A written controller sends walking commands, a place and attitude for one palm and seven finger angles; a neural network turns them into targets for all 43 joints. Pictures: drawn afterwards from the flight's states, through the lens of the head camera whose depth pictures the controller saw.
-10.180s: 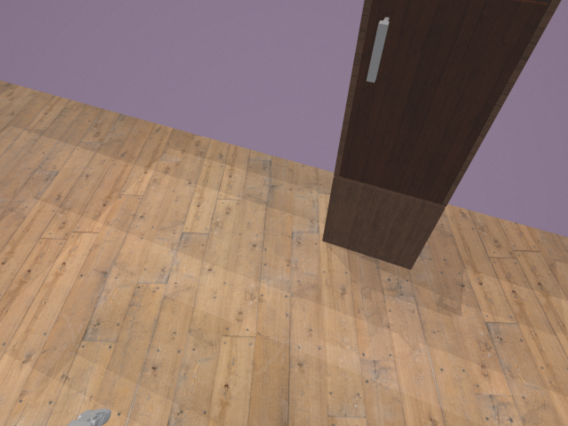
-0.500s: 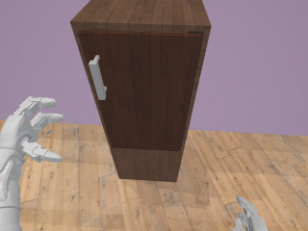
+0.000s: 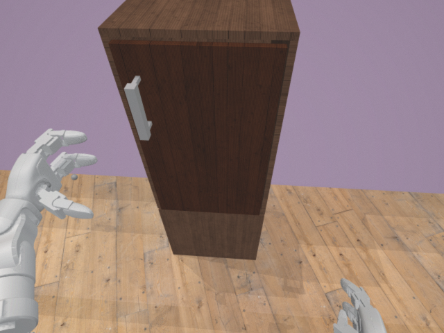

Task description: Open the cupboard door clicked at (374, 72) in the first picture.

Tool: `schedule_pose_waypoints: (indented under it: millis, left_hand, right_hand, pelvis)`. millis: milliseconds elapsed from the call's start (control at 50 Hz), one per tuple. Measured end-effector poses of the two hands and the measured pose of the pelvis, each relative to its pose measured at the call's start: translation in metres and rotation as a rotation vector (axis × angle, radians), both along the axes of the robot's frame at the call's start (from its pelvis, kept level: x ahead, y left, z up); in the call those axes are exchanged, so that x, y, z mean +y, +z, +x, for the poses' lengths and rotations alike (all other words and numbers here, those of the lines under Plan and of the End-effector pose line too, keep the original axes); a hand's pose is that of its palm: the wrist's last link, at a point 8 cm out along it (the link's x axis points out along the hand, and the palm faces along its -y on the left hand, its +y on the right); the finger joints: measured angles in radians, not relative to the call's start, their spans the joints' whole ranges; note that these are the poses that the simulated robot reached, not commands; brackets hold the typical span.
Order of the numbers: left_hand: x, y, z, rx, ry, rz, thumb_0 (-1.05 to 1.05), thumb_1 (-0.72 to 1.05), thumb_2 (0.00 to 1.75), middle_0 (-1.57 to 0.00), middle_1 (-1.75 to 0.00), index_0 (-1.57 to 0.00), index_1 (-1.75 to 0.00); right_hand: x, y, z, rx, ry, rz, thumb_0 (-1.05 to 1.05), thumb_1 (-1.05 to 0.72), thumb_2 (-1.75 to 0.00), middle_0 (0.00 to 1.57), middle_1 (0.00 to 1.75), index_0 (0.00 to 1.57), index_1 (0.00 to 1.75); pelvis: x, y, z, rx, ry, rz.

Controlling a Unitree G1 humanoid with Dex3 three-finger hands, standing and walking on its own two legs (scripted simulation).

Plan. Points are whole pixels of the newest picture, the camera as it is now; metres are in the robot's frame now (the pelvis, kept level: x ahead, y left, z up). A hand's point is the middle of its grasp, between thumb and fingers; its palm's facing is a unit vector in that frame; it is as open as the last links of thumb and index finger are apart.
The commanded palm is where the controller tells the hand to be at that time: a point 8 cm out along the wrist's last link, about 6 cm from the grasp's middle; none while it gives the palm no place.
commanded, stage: move the hooked fingers beside the handle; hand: left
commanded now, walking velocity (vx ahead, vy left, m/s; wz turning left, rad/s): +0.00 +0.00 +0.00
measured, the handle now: (141, 108) +0.54 +0.23 +0.12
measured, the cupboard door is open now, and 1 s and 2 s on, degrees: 0 0 0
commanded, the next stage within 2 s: none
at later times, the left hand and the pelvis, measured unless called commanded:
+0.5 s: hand (90, 147) +0.40 +0.29 +0.13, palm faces +0.03 -1.00 -0.02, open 14.0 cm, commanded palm +0.37 +0.33 +0.13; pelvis +0.00 +0.01 +0.00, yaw -1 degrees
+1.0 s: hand (100, 129) +0.46 +0.29 +0.13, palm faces +0.01 -1.00 +0.00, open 14.0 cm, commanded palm +0.44 +0.34 +0.13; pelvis +0.01 +0.03 -0.01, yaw -1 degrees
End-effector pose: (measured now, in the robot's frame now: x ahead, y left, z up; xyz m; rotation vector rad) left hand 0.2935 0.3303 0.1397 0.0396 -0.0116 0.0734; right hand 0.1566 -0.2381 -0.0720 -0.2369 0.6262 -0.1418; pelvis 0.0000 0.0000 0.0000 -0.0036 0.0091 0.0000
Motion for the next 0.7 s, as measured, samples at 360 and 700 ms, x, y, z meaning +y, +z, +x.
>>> schedule_pose_waypoints:
  millis: [360,700]
  left_hand:
    - [0.009,-0.007,0.058,0.029,-0.030,-0.017,-0.01,-0.50,0.30,-0.30,-1.20,-0.30,-1.20]
    - [0.008,-0.010,0.109,0.025,-0.057,-0.026,-0.01,-0.50,0.30,-0.30,-1.20,-0.30,-1.20]
  right_hand:
    - [-0.020,-0.017,-0.064,0.188,-0.102,-0.041,0.02,-0.90,-0.90,0.20,0.30,0.20,0.30]
    - [-0.005,-0.023,-0.086,0.307,-0.139,-0.038,0.01,-0.90,-0.90,0.20,0.30,0.20,0.30]
  pelvis:
    - [0.007,-0.004,-0.001,0.065,-0.021,-0.002]
    - [0.022,-0.005,0.008,0.119,-0.032,-0.010]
